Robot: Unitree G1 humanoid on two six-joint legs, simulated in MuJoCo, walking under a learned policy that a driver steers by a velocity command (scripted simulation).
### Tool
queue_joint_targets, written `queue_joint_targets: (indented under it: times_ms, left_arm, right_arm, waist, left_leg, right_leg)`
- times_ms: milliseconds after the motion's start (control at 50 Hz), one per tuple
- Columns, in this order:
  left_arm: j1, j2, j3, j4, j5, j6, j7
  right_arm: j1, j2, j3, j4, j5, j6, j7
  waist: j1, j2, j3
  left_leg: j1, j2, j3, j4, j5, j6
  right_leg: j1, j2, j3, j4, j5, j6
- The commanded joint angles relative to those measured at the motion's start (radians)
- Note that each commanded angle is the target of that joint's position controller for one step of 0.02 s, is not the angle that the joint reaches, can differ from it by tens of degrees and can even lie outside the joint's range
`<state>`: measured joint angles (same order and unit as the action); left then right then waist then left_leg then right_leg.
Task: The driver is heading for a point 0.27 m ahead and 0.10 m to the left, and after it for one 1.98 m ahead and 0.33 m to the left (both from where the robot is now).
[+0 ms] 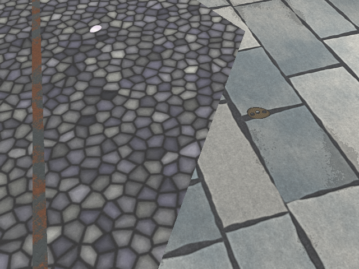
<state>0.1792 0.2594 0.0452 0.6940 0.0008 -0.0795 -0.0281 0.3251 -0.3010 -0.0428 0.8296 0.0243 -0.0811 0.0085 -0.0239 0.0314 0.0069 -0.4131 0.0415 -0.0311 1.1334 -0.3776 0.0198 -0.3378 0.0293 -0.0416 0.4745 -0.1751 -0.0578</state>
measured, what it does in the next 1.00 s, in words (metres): walks ahead, turning left: left foot, then right foot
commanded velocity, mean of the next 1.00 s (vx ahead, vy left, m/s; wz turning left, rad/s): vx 0.17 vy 0.00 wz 0.31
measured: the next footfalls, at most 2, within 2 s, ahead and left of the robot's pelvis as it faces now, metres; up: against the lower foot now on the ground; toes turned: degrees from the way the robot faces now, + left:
left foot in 0.38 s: +0.33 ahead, +0.14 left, +0.00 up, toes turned +15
right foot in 0.80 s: +0.36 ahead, -0.09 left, +0.00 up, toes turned +21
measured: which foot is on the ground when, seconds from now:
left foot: up 0.00-0.36, down 0.38-1.00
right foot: down 0.00-0.38, up 0.40-0.78, down 0.80-1.00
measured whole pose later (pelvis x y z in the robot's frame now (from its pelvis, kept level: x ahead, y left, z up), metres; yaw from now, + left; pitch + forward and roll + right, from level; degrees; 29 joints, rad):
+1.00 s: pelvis +0.28 +0.00 -0.01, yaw +21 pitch +0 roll +0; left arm 0.23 0.22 0.02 0.77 0.02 -0.02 0.02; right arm 0.19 -0.24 -0.04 0.70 -0.02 0.03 0.00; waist 0.00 0.03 0.01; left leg -0.33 -0.05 -0.09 0.53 -0.19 0.00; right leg -0.25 0.00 0.01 0.56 -0.30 0.00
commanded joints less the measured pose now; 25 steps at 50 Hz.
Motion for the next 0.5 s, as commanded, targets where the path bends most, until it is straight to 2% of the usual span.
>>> queue_joint_targets:
  times_ms: [20, 60, 100, 120, 180, 220, 280, 320, 340, 360, 380, 400, 420, 440, 460, 480, 500]
  left_arm:
    - [0.05, 0.095, 0.031, -0.022, 0.009, -0.023, -0.001]
    - [0.055, 0.109, 0.038, 0.002, 0.011, -0.039, 0.001]
    - [0.073, 0.123, 0.044, 0.027, 0.016, -0.044, 0.01]
    - [0.07, 0.124, 0.044, 0.035, 0.018, -0.042, 0.014]
    - [0.042, 0.141, 0.043, 0.043, 0.015, -0.031, 0.032]
    - [0.079, 0.158, 0.045, 0.062, 0.008, -0.019, 0.046]
    - [0.095, 0.185, 0.055, 0.077, -0.008, 0.012, 0.058]
    - [0.072, 0.205, 0.063, 0.069, -0.019, 0.033, 0.07]
    - [0.058, 0.21, 0.067, 0.062, -0.023, 0.044, 0.077]
    - [0.046, 0.197, 0.063, 0.053, -0.025, 0.052, 0.081]
    - [0.088, 0.172, 0.05, 0.037, -0.002, 0.045, 0.078]
    - [0.216, 0.057, 0.014, 0.015, 0.053, 0.031, 0.057]
    - [0.201, 0.13, 0.017, 0.024, 0.024, 0.018, 0.036]
    - [0.094, 0.171, 0.029, 0.002, -0.012, 0.02, 0.031]
    - [0.046, 0.161, 0.028, -0.01, -0.008, 0.03, 0.039]
    - [0.027, 0.158, 0.03, -0.007, 0.003, 0.045, 0.052]
    - [0.034, 0.161, 0.034, -0.012, 0.006, 0.06, 0.058]
  right_arm:
    - [-0.004, -0.078, -0.026, -0.069, 0.0, 0.005, -0.002]
    - [-0.01, -0.055, -0.025, -0.072, 0.001, 0.023, -0.006]
    - [-0.054, -0.05, -0.027, -0.088, -0.002, 0.029, -0.009]
    - [-0.072, -0.047, -0.028, -0.094, -0.005, 0.028, -0.008]
    - [-0.149, -0.019, -0.018, -0.123, -0.019, 0.019, 0.009]
    - [-0.222, -0.002, -0.011, -0.159, -0.021, 0.018, 0.025]
    - [-0.249, -0.025, -0.021, -0.203, -0.019, 0.025, 0.048]
    - [-0.211, -0.058, -0.037, -0.219, -0.025, 0.027, 0.061]
    - [-0.147, -0.081, -0.05, -0.21, -0.025, 0.027, 0.063]
    - [-0.037, -0.119, -0.072, -0.184, -0.025, 0.023, 0.055]
    - [0.04, -0.204, -0.096, -0.183, -0.029, 0.025, 0.033]
    - [0.004, -0.287, -0.101, -0.211, -0.038, 0.033, 0.014]
    - [0.018, -0.23, -0.087, -0.242, -0.04, 0.036, 0.016]
    - [-0.047, -0.182, -0.077, -0.259, -0.034, 0.041, 0.018]
    - [-0.101, -0.144, -0.067, -0.261, -0.016, 0.05, 0.012]
    - [-0.138, -0.12, -0.058, -0.269, -0.007, 0.06, 0.006]
    - [-0.162, -0.121, -0.058, -0.275, -0.015, 0.066, 0.002]
  waist:
    - [0.021, -0.127, -0.04]
    - [0.009, -0.109, -0.016]
    - [0.016, -0.086, 0.005]
    - [0.015, -0.082, 0.017]
    - [0.03, -0.088, 0.029]
    - [0.064, -0.083, 0.025]
    - [0.068, -0.098, 0.009]
    - [0.037, -0.118, -0.023]
    - [0.005, -0.12, -0.056]
    - [-0.051, -0.084, -0.112]
    - [-0.077, 0.04, -0.196]
    - [0.039, 0.26, -0.309]
    - [-0.027, 0.148, -0.495]
    - [-0.043, 0.059, -0.385]
    - [-0.017, -0.017, -0.263]
    - [0.006, -0.043, -0.184]
    - [0.037, -0.011, -0.146]
  left_leg:
    - [-0.239, 0.094, -0.064, 0.011, 0.111, -0.007]
    - [-0.247, 0.088, -0.079, -0.017, 0.165, -0.02]
    - [-0.3, 0.078, -0.105, -0.085, 0.252, -0.03]
    - [-0.304, 0.067, -0.106, -0.138, 0.3, -0.034]
    - [-0.198, 0.038, -0.016, -0.361, 0.466, -0.03]
    - [-0.172, 0.025, 0.026, -0.445, 0.518, -0.025]
    - [-0.19, 0.009, 0.045, -0.51, 0.419, 0.001]
    - [-0.141, -0.026, 0.077, -0.53, 0.3, 0.033]
    - [-0.067, -0.056, 0.096, -0.557, 0.269, 0.053]
    - [0.078, -0.094, 0.102, -0.653, 0.356, 0.083]
    - [0.328, 0.026, -0.079, -0.665, 0.757, 0.149]
    - [0.653, 0.285, -0.457, -0.567, 1.226, 0.348]
    - [0.695, 0.339, -0.617, -0.655, 1.004, 0.426]
    - [0.599, 0.281, -0.506, -0.7, 0.832, 0.376]
    - [0.465, 0.229, -0.423, -0.731, 0.681, 0.316]
    - [0.33, 0.194, -0.378, -0.767, 0.584, 0.283]
    - [0.214, 0.164, -0.355, -0.796, 0.518, 0.267]
  right_leg:
    - [0.223, -0.27, 0.286, -0.292, 0.091, -0.167]
    - [0.185, -0.269, 0.201, -0.327, 0.182, -0.169]
    - [0.2, -0.269, 0.136, -0.338, 0.255, -0.162]
    - [0.203, -0.261, 0.092, -0.331, 0.355, -0.152]
    - [0.165, -0.208, -0.058, -0.3, 0.54, -0.103]
    - [0.201, -0.223, -0.083, -0.271, 0.576, -0.094]
    - [0.32, -0.267, -0.085, -0.183, 0.625, -0.085]
    - [0.365, -0.282, -0.086, -0.071, 0.761, -0.067]
    - [0.366, -0.273, -0.093, 0.032, 0.82, -0.052]
    - [0.332, -0.225, -0.119, 0.209, 0.775, -0.018]
    - [0.14, -0.15, -0.13, 0.485, 0.455, 0.044]
    - [-0.237, 0.032, -0.07, 0.847, -0.526, 0.116]
    - [-0.292, 0.038, 0.149, 0.975, -0.534, 0.112]
    - [-0.345, -0.006, 0.163, 0.957, -0.436, 0.097]
    - [-0.368, -0.04, 0.145, 0.884, -0.355, 0.098]
    - [-0.342, -0.065, 0.14, 0.812, -0.31, 0.104]
    - [-0.276, -0.073, 0.141, 0.745, -0.281, 0.105]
